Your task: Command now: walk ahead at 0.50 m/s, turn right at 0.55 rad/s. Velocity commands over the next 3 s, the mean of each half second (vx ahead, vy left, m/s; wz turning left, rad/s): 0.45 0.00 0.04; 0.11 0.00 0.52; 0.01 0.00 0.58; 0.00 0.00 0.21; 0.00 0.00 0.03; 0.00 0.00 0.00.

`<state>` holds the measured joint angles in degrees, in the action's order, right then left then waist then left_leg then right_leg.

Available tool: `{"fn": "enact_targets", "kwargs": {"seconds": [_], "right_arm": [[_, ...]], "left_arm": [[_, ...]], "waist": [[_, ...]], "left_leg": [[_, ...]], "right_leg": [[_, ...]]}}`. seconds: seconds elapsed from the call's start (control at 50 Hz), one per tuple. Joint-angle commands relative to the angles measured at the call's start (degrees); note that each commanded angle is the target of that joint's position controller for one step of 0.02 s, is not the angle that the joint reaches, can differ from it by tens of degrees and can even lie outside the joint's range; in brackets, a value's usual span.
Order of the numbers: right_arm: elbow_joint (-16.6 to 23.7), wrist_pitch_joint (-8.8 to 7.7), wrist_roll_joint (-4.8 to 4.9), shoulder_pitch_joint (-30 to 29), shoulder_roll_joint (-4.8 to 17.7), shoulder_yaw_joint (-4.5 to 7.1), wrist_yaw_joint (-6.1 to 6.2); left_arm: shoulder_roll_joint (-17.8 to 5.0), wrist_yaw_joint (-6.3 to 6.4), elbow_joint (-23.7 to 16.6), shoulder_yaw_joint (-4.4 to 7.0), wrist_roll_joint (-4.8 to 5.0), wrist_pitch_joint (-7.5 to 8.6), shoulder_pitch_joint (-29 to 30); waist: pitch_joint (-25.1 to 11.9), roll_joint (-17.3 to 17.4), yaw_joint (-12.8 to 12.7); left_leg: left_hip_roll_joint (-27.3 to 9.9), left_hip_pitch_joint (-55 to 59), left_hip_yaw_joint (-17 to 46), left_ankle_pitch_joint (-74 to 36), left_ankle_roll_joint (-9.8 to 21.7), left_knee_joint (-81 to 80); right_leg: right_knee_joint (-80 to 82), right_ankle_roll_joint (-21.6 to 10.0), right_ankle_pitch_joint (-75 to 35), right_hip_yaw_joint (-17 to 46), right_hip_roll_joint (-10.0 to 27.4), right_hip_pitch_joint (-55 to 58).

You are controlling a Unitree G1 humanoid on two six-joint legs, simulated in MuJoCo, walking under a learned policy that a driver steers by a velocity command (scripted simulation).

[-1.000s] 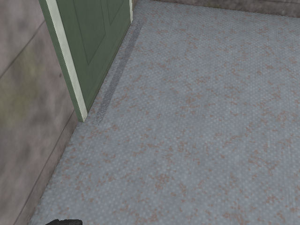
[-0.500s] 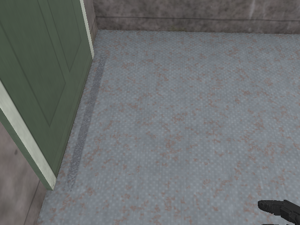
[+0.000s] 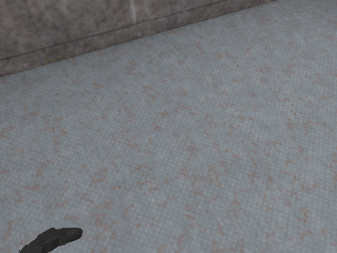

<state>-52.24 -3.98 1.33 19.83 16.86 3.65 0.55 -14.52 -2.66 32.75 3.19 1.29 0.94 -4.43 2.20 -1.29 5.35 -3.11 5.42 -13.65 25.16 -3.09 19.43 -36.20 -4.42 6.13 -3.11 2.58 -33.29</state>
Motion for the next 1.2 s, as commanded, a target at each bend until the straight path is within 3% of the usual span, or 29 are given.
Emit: {"fn": "enact_targets", "kwargs": {"seconds": [0.02,0.04,0.06,0.08,0.1,0.12,0.14,0.22,0.34,0.4,0.48,0.54,0.56,0.58,0.6,0.62,0.64,0.7,0.76,0.84,0.9,1.0,1.02,1.04,1.06,1.08,1.1,1.14,1.2], "right_arm": [[3.6,-0.25,0.01,-3.7,11.0,1.98,0.76],[6.2,-1.16,-3.13,1.4,3.3,-0.54,-0.20],[6.3,-3.30,-1.44,2.1,4.4,-1.17,-1.16],[6.9,-3.96,1.60,-4.3,8.6,0.26,-1.53],[8.4,-4.23,1.83,-7.7,7.3,-0.31,-1.19],[7.5,-3.84,0.95,-8.4,6.8,-0.34,-0.78],[6.6,-2.99,0.47,-6.5,6.8,0.03,-0.73],[5.2,-0.23,0.08,-4.1,4.1,-0.03,-0.84],[7.0,-0.26,0.22,-12.4,3.4,0.45,-1.77],[9.0,-0.45,-0.87,-17.4,1.1,-0.57,-3.19],[12.1,-0.60,-1.13,-16.9,3.1,0.15,-4.70],[9.6,-0.56,-1.25,-1.5,9.0,3.02,-4.26],[10.0,-0.29,-1.56,2.5,13.8,4.09,-2.83],[12.6,-0.22,-2.36,-1.3,16.9,4.13,-2.24],[14.0,0.45,-2.13,-0.8,13.5,3.57,-2.42],[15.5,0.93,-1.63,-4.6,10.8,2.95,-2.25],[15.5,1.49,-0.61,-7.7,8.5,2.33,-2.05],[16.9,2.57,-1.40,-11.2,7.4,1.99,-1.36],[17.3,2.81,-1.69,-10.8,9.1,2.77,-0.50],[18.6,4.58,-0.80,-11.8,9.6,3.07,0.98],[19.3,5.56,-0.92,-12.0,9.5,3.10,1.40],[20.2,6.47,-0.50,-11.9,8.8,3.03,1.19],[20.4,6.70,-0.09,-12.2,8.2,2.83,1.26],[20.7,6.76,-0.20,-10.3,5.8,2.16,1.24],[22.2,6.30,-0.01,-8.5,4.3,1.94,0.88],[21.9,5.38,-1.15,-9.2,9.5,3.42,0.57],[20.6,5.43,-0.68,-8.5,11.6,4.39,0.38],[18.6,6.86,-0.55,-6.9,9.4,4.19,0.84],[20.0,7.56,0.21,-9.5,5.6,2.93,0.53]], "left_arm": [[-11.7,0.91,1.7,5.67,-0.26,-0.17,-19.5],[-18.2,2.03,3.0,6.62,0.44,-0.34,-21.9],[-15.6,1.85,1.2,5.27,-0.34,0.61,-22.7],[-11.3,1.43,2.8,4.02,-1.39,1.29,-21.4],[-10.2,1.50,3.2,3.45,-1.00,1.93,-17.2],[-7.8,1.50,3.0,2.59,-0.65,2.49,-12.8],[-5.9,1.43,3.2,1.91,-1.01,3.03,-10.2],[-6.9,1.38,5.7,2.24,-1.45,4.72,-9.4],[-7.6,3.10,8.4,2.30,-2.18,5.20,-10.9],[-7.9,3.57,10.0,2.27,-1.79,4.60,-11.8],[-10.2,4.85,10.6,2.92,-0.97,2.41,-11.4],[-11.1,5.93,9.3,3.00,-0.50,0.93,-8.5],[-8.6,5.60,8.0,1.92,-2.03,1.51,-11.0],[-2.4,4.17,7.0,-0.08,-3.15,2.48,-20.1],[-8.3,3.08,8.0,0.72,-1.88,3.47,-17.6],[-9.8,3.00,5.8,1.06,-0.11,3.38,-11.3],[-9.3,3.73,5.4,1.05,-0.63,2.75,-8.4],[-9.0,5.01,5.0,1.56,-1.78,0.10,-9.4],[-6.7,5.79,5.5,0.92,-2.25,-0.04,-10.3],[-6.8,6.05,5.0,1.01,-1.87,-0.60,-7.3],[-6.6,5.61,4.1,1.08,-1.63,-0.12,-4.7],[-7.1,4.31,4.4,1.77,-0.95,1.84,-6.6],[-7.8,4.08,5.1,2.21,-1.00,2.10,-8.6],[-11.3,4.25,5.0,3.18,-1.91,2.00,-9.8],[-16.6,4.52,4.8,4.38,-3.59,1.05,-7.6],[-13.4,4.46,3.7,3.96,-4.46,1.05,-7.3],[-10.6,4.79,2.6,3.14,-3.96,1.00,-5.3],[-8.0,5.16,2.0,2.38,-2.09,0.60,-2.5],[-8.3,5.66,2.3,2.28,-2.28,-0.36,-3.8]], "waist": [[-10.9,4.5,-14.7],[-16.1,-13.5,-10.0],[-29.6,-12.4,-10.9],[-22.0,-4.3,-12.9],[-14.0,-1.8,-11.1],[-9.7,1.7,-8.6],[-7.6,0.4,-6.3],[-2.9,-0.1,-3.3],[1.8,-2.1,-6.1],[3.8,-0.9,-8.4],[-0.1,-3.9,-7.4],[-8.8,-3.4,0.7],[-15.0,5.7,1.0],[-24.6,17.7,-6.2],[-32.7,8.0,-1.0],[-25.8,5.1,-1.0],[-16.2,-0.8,-2.8],[-8.3,4.0,-6.7],[-10.2,5.5,-6.9],[-11.9,7.1,-5.7],[-9.8,9.5,-4.6],[-9.8,11.3,-5.4],[-9.6,10.7,-6.8],[-10.6,4.8,-6.0],[-7.7,-14.0,-2.4],[-8.3,-14.3,-4.6],[-8.1,-8.9,-4.2],[-6.1,-5.4,-3.8],[-4.5,-7.4,-5.5]], "left_leg": [[-9.6,-14.9,1.7,-60.1,6.5,26.5],[-1.4,-39.5,2.6,-5.7,3.2,48.9],[3.5,-46.2,16.4,8.6,3.0,60.5],[0.1,-51.3,18.7,3.6,4.2,62.2],[-2.5,-52.1,17.7,-1.1,5.2,58.5],[-5.1,-49.1,17.7,-5.1,5.1,55.0],[-6.7,-45.0,18.6,-8.0,4.9,52.0],[-6.9,-42.4,18.6,-14.2,3.1,46.9],[-2.3,-44.0,18.4,-33.8,2.5,26.4],[-1.1,-41.5,14.2,-37.2,3.5,17.3],[2.0,-40.8,10.7,-27.5,5.5,13.8],[7.0,-22.3,9.5,-28.1,9.2,7.4],[-2.3,-6.6,22.0,-51.8,13.2,9.6],[-18.8,14.1,49.9,-69.4,28.6,11.4],[-17.9,13.8,51.0,-59.4,28.6,7.1],[-15.1,7.6,43.9,-48.9,25.6,5.5],[-11.8,-3.0,38.6,-41.4,22.2,2.8],[-6.6,-21.3,34.4,-32.4,19.5,-2.0],[-5.1,-23.1,31.8,-40.0,19.2,-0.6],[-3.4,-23.0,34.2,-22.5,16.4,-0.4],[-2.4,-23.7,37.2,-12.1,15.2,-0.7],[-2.2,-20.2,42.4,-19.7,13.6,4.4],[-0.3,-21.9,41.7,-19.3,11.9,6.5],[3.2,-27.3,37.7,-9.1,9.0,13.6],[13.1,-39.8,24.7,7.0,5.1,24.6],[10.4,-42.7,22.8,10.8,2.3,39.4],[8.5,-42.4,22.9,7.2,1.3,46.0],[7.4,-43.5,21.1,1.1,-0.8,51.9],[6.0,-43.9,16.8,-3.3,-2.4,48.5]], "right_leg": [[3.4,-5.7,-1.6,-0.5,-5.6,34.7],[5.7,-13.2,-1.2,25.1,10.0,56.0],[18.2,-20.6,10.4,50.8,19.5,60.7],[20.1,-16.5,9.0,42.6,17.8,56.2],[20.0,-14.0,3.3,33.8,16.1,47.2],[20.4,-12.2,-3.6,26.7,14.0,38.2],[21.9,-11.1,-8.1,21.6,11.8,32.5],[28.3,-9.8,-11.3,12.0,10.0,24.3],[31.3,-5.5,-8.9,0.3,7.4,25.8],[28.7,-4.3,-20.3,-4.2,7.8,28.1],[17.5,-2.7,-38.3,-5.1,10.4,37.3],[-6.5,1.5,-43.6,-6.4,7.2,34.7],[-24.5,4.9,-18.8,-6.5,2.7,21.9],[-48.1,9.4,34.5,0.8,-9.4,-0.7],[-51.8,7.9,31.9,12.1,-6.8,-2.1],[-49.5,6.7,27.6,11.5,-4.1,-4.3],[-43.7,6.7,23.7,9.5,-2.0,-5.7],[-33.0,7.0,19.2,8.4,-0.6,1.8],[-24.3,8.7,16.9,7.5,-1.6,3.2],[-17.4,9.9,10.7,8.9,-2.2,3.0],[-11.2,9.6,9.9,9.3,-2.9,4.0],[5.5,7.2,9.1,8.5,-4.6,12.0],[12.9,6.2,3.9,8.2,-3.5,17.3],[15.9,3.0,1.3,14.8,5.6,24.1],[17.7,-5.7,-11.3,28.3,17.1,27.0],[18.3,-11.3,-16.1,33.7,22.3,25.0],[16.9,-10.2,-16.2,28.2,19.8,24.1],[15.2,-5.9,-14.6,18.5,13.6,24.1],[16.3,-5.9,-14.7,11.3,10.5,25.2]]}}
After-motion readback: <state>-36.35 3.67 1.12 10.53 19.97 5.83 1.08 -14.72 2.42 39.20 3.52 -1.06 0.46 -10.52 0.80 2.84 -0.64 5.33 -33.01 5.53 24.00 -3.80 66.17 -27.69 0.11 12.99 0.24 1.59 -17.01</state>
